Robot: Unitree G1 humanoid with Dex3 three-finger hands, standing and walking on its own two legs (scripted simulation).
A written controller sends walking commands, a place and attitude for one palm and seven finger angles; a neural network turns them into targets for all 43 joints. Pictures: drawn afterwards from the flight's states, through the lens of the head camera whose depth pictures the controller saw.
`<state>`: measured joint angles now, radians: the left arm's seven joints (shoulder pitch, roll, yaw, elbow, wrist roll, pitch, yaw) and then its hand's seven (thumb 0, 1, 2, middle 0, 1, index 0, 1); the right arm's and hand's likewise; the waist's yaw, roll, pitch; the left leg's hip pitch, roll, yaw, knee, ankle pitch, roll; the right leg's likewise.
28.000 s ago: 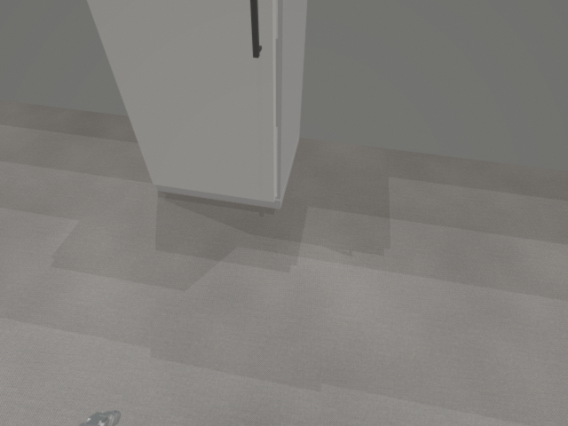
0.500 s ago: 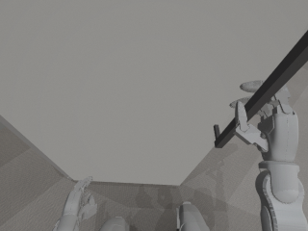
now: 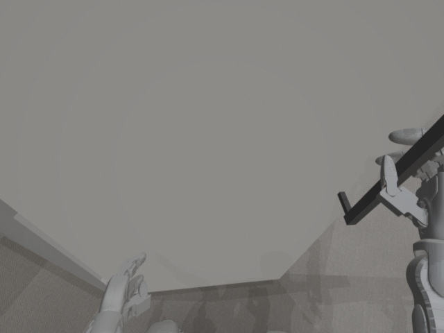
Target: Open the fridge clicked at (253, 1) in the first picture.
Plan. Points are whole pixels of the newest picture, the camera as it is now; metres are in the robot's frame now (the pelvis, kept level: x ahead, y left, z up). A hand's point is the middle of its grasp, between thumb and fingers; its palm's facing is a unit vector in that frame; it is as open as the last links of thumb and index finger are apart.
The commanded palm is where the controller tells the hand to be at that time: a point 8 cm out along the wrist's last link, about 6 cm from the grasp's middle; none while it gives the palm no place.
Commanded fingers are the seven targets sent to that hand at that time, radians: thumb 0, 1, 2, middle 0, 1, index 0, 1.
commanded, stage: stop walking and hold the door back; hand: right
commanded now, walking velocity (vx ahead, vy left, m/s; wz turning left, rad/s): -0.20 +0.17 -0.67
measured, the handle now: (413, 138) +0.33 -0.21 +0.23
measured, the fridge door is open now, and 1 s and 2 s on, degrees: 60 64 63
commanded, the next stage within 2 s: loosen the grip on the handle in 1.26 s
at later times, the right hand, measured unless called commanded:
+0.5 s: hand (405, 213) +0.24 -0.19 +0.19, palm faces +0.37 +0.91 -0.19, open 5.6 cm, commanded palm +0.22 -0.24 +0.17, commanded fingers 0.00 -0.90 -0.90 0.45 1.40 0.45 1.40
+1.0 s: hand (397, 199) +0.26 -0.19 +0.19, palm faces +0.35 +0.92 -0.19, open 5.3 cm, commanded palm +0.22 -0.24 +0.17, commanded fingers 0.00 -0.90 -0.90 0.45 1.40 0.45 1.40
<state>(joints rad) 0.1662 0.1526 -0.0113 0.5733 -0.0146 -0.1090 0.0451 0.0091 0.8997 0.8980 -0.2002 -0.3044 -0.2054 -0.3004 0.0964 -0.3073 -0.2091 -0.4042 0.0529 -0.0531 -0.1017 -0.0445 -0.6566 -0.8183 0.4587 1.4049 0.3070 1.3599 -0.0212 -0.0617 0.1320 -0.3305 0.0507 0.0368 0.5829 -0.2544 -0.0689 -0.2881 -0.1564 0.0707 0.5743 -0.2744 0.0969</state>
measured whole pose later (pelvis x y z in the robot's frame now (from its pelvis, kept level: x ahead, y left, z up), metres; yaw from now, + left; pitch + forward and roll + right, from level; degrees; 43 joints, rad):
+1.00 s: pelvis -0.11 +0.04 +0.00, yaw -8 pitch -3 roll +0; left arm 0.23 0.32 0.02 0.70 -0.02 -0.03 0.11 0.01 0.90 0.90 -0.20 -0.30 -0.20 -0.30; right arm -0.47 -0.32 -0.22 0.41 0.03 -0.17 -0.07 -0.02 -0.71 -0.80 0.46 1.43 0.44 1.40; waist 0.07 -0.03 0.06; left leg -0.24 0.03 0.02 0.57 -0.28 -0.02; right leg -0.28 -0.04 -0.04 0.53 -0.18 0.01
